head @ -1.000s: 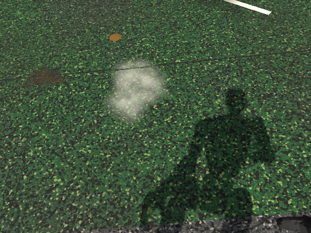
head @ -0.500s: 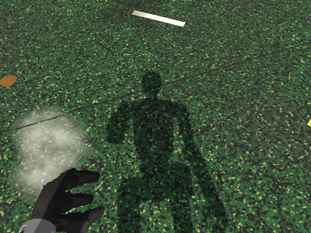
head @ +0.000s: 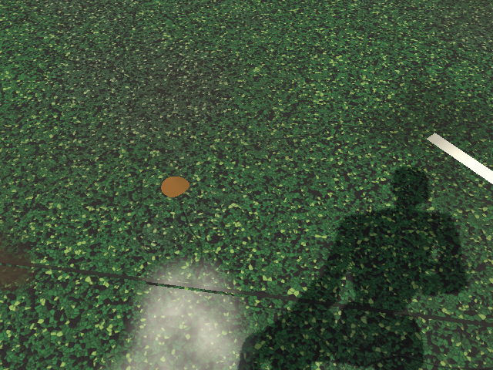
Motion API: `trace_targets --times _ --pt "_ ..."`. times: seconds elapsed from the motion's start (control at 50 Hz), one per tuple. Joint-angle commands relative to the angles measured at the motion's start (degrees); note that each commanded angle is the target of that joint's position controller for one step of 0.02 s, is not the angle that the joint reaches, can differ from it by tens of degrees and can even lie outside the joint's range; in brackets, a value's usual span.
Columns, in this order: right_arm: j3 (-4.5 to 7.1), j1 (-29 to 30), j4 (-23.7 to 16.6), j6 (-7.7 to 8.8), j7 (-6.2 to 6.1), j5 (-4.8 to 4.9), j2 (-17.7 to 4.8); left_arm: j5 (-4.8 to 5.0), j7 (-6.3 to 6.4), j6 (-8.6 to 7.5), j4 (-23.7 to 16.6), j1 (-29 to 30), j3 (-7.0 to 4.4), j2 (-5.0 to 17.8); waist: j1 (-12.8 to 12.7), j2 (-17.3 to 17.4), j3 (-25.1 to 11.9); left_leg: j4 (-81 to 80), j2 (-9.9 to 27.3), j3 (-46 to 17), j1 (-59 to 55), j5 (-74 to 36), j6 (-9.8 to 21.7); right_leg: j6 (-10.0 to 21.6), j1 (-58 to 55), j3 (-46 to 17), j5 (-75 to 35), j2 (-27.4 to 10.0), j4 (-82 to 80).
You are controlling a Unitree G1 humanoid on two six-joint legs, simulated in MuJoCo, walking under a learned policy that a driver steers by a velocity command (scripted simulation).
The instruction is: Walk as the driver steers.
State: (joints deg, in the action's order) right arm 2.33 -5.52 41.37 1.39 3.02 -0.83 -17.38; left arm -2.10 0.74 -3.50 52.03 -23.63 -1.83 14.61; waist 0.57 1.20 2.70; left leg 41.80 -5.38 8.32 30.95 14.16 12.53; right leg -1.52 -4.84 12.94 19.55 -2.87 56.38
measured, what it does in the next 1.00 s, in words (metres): walks ahead: right foot, then left foot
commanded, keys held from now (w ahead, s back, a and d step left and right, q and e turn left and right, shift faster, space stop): w+q+shift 0.22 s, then w+shift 0.22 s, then w+e+shift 0.56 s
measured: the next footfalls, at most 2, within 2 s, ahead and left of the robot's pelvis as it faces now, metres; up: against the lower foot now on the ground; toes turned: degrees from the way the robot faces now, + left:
right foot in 0.40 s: +0.61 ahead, -0.08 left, +0.00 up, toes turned +21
left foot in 0.82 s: +0.89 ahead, +0.25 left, +0.00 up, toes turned +9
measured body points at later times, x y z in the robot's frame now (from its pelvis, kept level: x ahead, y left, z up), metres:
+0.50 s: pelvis +0.47 -0.01 +0.03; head +0.49 +0.00 +0.48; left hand +0.52 +0.29 -0.07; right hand +0.61 -0.28 -0.08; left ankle +0.25 +0.02 -0.58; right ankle +0.57 -0.09 -0.69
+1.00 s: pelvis +0.89 +0.13 +0.05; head +0.91 +0.14 +0.50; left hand +0.98 +0.43 -0.07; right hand +0.99 -0.15 -0.06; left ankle +0.85 +0.24 -0.69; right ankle +0.87 +0.01 -0.59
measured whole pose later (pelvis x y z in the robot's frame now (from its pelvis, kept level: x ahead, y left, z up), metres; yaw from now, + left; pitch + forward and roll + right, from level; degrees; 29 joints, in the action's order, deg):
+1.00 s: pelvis +0.89 +0.13 +0.05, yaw +2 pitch +2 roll +1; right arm 2.2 -16.8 45.0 5.6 -0.4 -2.1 -16.8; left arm -1.2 -2.4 -0.8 44.7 -15.2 -4.6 19.8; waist 0.3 -3.1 -1.0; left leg 24.3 1.1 7.4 9.6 16.4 -0.3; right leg 5.0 33.2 0.7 15.5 -2.4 71.2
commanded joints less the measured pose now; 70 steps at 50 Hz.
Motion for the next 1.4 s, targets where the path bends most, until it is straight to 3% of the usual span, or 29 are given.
trace_targets --times 0.02,0.06,0.12,0.18,0.32,0.38,0.4,0.42,0.44,0.46,0.5,0.58,0.64,0.74,0.78,0.8,0.82,0.84,0.86,0.9,0.96,1.12,1.2,1.24,1.26,1.28,1.3,1.34,1.4 --pt "6.43 -19.59 1.49 -1.97 -2.11 -0.68 -19.0 0.02 -0.4 -3.54 -15.37 7.61 -0.22 7.07 6.65 7.71 -18.7 -24.06 20.16 -55.87 -55.8 8.92 18.24 0.25 55.5 -17.83 6.71 4.95 42.72" --pt "4.88 -17.11 3.31 -0.88 -3.02 -0.36 -11.78 -0.3 -0.47 -4.44 -15.4 12.99 -0.15 8.87 2.03 -6.42 -3.56 -30.09 17.94 -50.07 -36.59 10.74 11.38 0.71 53.03 -18.74 0.5 -0.99 28.03" --pt "3.35 -13.87 2.91 1.83 -3.33 0.42 -8.5 -2.44 -0.6 -0.73 -14.83 12.26 0.72 7.05 -3.06 -7.66 1.09 -30.44 10.49 -36.79 -17.24 -1.83 8.77 -1.94 42.26 -17.83 1.6 -4.5 16.97" --pt "3.55 -14.9 2.67 3.29 -2.96 0.63 -9.19 -1.76 -1.54 0.22 -19.27 21.72 1.79 4.87 -1.07 -5.36 3.87 -32.66 5.69 -30.52 -9.0 -8.78 7.2 -3.46 38.57 -14.06 -7.05 -4.76 0.67" --pt "3.93 -20.99 5.18 3.74 -2.67 1.19 -9.04 -0.06 -1.98 -0.92 -21.85 28.5 2.0 4.94 4.99 0.8 -0.61 -27.91 7.24 -27.53 -25.22 -35.1 -0.06 1.52 28.48 -11.42 -27.82 0.96 -25.96" --pt "4.61 -17.98 5.51 3.68 -3.09 -0.51 -13.67 0.56 -0.3 -1.37 -16.59 9.65 -1.17 11.07 -5.75 2.55 -11.04 -4.95 8.42 -25.93 -31.38 -54.39 -3.28 4.36 11.36 -10.79 -14.3 4.37 -26.95" --pt "4.03 -14.8 4.74 3.93 -3.04 -1.26 -11.41 0.3 0.87 -1.32 -13.55 -2.36 -2.44 13.63 -12.13 2.04 -15.39 10.63 6.38 -23.88 -22.05 -46.31 -3.97 5.34 -2.13 -14.18 -7.26 0.01 -23.91" --pt "1.64 -21.9 2.72 4.25 -2.95 0.44 -1.16 -2.22 1.12 -1.83 -12.58 -7.34 -3.79 18.69 -7.35 -14.76 -23.3 34.05 -0.79 -19.41 -4.22 -4.24 -6.05 11.15 -18.3 -41.65 11.08 -17.14 -26.75" --pt "0.46 -24.41 2.55 4.35 -2.75 1.21 -1.68 -1.46 -0.21 -1.31 -11.87 -4.05 -4.21 17.76 -4.92 -20.73 -24.92 40.87 -2.98 -17.85 6.97 10.83 -6.28 14.82 -18.86 -66.88 22.92 -21.33 -40.79" --pt "0.81 -16.52 2.44 3.93 -2.96 -0.1 -5.13 -0.65 -0.8 -1.15 -12.53 2.38 -3.51 12.29 -4.76 -10.23 -12.48 40.23 1.6 -17.09 11.37 4.82 -5.81 14.93 -9.22 -59.61 24.16 -18.02 -42.65" --pt "0.57 -7.01 -0.27 3.94 -1.73 -1.59 -5.47 -0.26 -1.46 -1.33 -10.03 2.97 -2.49 7.86 -4.21 -0.81 -4.6 34.48 4.39 -16.3 9.56 1.53 -6.21 14.31 3.67 -44.4 8.39 -12.23 -41.93" --pt "-1.45 -2.97 -4.85 2.86 -0.5 -3.82 -1.82 1.56 -1.44 -2.27 -5.2 -1.53 -1.82 6.42 0.22 -5.21 0.51 23.58 9.19 -13.0 11.43 4.46 -9.63 15.53 12.39 -37.87 -1.29 -7.32 -46.27" --pt "-3.08 6.25 -9.22 3.46 0.5 -2.74 -1.75 1.48 -1.08 -2.54 -5.76 -0.08 -2.81 8.62 0.01 -4.43 3.74 5.18 9.67 -10.19 4.74 -6.35 -12.58 15.35 22.03 -31.59 -7.99 -3.97 -51.28" --pt "-2.77 9.5 -9.27 3.58 -0.25 -1.29 -3.62 2.92 -1.91 -2.67 -4.85 -3.31 -4.02 11.92 -1.75 -4.22 0.73 -8.7 5.72 -7.47 -12.84 -15.98 -12.16 12.17 18.97 -29.02 -28.87 -4.53 -49.16" --pt "-1.24 1.43 -6.81 4.0 -1.69 -1.75 -6.22 2.47 -1.7 -2.17 -4.04 -4.79 -4.36 13.58 1.86 -3.44 -6.31 -11.62 2.79 -6.59 -22.84 -8.11 -10.7 10.17 13.73 -26.93 -45.34 -2.89 -32.9" --pt "-0.23 -7.15 -4.58 4.28 -2.68 -2.1 -7.77 2.54 -1.81 -2.06 -4.4 -3.66 -4.61 14.18 6.23 -2.94 -11.12 -11.1 4.86 -7.69 -34.5 -6.1 -10.01 9.02 19.01 -26.01 -43.13 -0.54 -19.74" --pt "1.4 -17.88 -3.62 4.45 -4.06 -3.18 -11.94 2.69 -1.87 -2.45 -6.05 -2.19 -3.78 10.81 10.8 1.15 -18.1 -12.8 16.81 -19.5 -46.69 10.31 -8.33 8.32 28.12 -23.46 -28.58 2.55 -2.14" --pt "2.33 -20.47 -3.27 4.02 -4.46 -5.03 -15.28 4.34 -1.28 -2.28 -8.14 -7.04 -1.82 1.83 6.79 12.92 -25.33 -19.86 33.54 -45.76 -57.75 27.47 -4.24 7.6 43.29 -19.27 9.06 6.67 16.23" --pt "2.69 -17.36 -3.3 3.3 -4.48 -3.19 -13.56 3.48 -1.04 -1.39 -9.12 -4.46 -1.95 5.61 6.06 12.47 -22.84 -26.95 32.95 -56.13 -52.3 35.1 -2.02 8.42 49.91 -18.03 4.17 4.3 22.46" --pt "1.0 -10.95 -2.72 3.79 -3.89 -2.27 -5.14 1.74 -1.88 -0.15 -9.23 4.21 -2.47 7.02 4.34 2.8 -7.27 -27.13 26.73 -35.89 -37.66 17.41 -3.74 7.98 51.22 -17.09 -3.39 -0.65 19.35" --pt "0.41 -12.7 0.87 5.09 -3.5 -1.15 -2.25 0.45 -3.53 2.34 -10.6 7.04 -2.01 3.53 0.75 4.64 -1.11 -30.07 22.73 -20.29 -28.2 0.0 -6.19 6.52 48.91 -16.83 -3.85 -3.73 16.24" --pt "0.91 -12.83 4.89 6.71 -3.49 -0.33 -4.57 0.49 -6.83 3.24 -19.12 24.28 0.14 3.37 -1.61 0.43 5.25 -36.66 16.23 6.3 -23.29 -29.87 -10.2 8.77 41.1 -5.52 -22.56 -0.79 -8.67" --pt "2.55 -15.81 4.55 4.37 -4.75 -0.75 -12.02 0.67 -5.83 2.82 -16.0 14.09 -1.1 7.76 -8.5 4.27 -3.7 -14.39 19.09 7.43 -32.49 -74.36 -11.49 12.8 23.67 -1.09 -15.35 7.84 -13.16" --pt "3.02 -12.25 2.69 2.66 -4.64 -1.57 -13.11 0.62 -3.76 2.61 -9.07 -7.48 -4.09 12.79 -17.6 2.41 -13.36 17.83 18.97 5.45 -20.41 -62.03 -10.61 16.21 -3.2 -7.37 -9.3 9.41 -17.26" --pt "1.81 -11.91 1.74 2.84 -3.42 -2.0 -7.04 2.06 -2.22 3.44 -8.72 -3.68 -5.86 16.81 -12.62 -10.59 -9.24 40.6 7.39 4.94 -3.85 0.06 -12.34 18.09 -9.19 -19.43 -6.16 2.85 -20.95" --pt "0.61 -16.91 -5.53 3.9 -3.29 -0.71 -5.07 -0.18 -2.25 4.25 -12.3 0.61 -6.89 24.34 -5.67 -17.72 -19.47 58.6 2.58 -5.36 17.89 16.28 -15.14 30.95 -25.95 -52.97 -7.88 -11.5 -28.93" --pt "0.38 -9.75 -6.9 5.5 -3.35 -1.15 -7.96 0.37 -1.32 4.61 -13.51 -1.66 -6.97 21.83 -9.82 -4.91 -20.74 55.75 5.33 -13.35 22.56 10.03 -14.44 30.18 -23.73 -60.07 2.03 -12.72 -38.63" --pt "-0.23 -7.12 -6.68 6.04 -3.41 -1.57 -7.2 0.98 -0.52 3.27 -10.86 1.97 -5.58 16.33 -3.33 3.63 -4.9 41.09 10.53 -13.44 17.43 6.62 -14.04 24.82 -2.31 -51.2 -2.2 -8.94 -42.61" --pt "-0.73 -9.26 -5.86 2.2 -3.36 -3.6 -5.87 1.46 -0.5 0.74 -11.13 5.6 -3.84 12.56 2.42 4.14 -0.14 29.95 13.13 -13.07 5.79 10.59 -16.34 23.23 18.2 -40.11 -11.31 -2.31 -43.65"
